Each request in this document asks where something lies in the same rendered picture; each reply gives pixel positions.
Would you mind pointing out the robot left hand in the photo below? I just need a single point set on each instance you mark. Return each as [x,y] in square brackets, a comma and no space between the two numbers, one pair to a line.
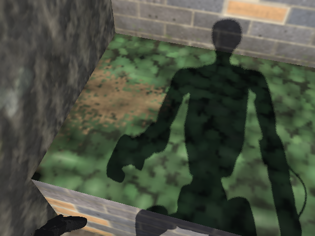
[61,224]

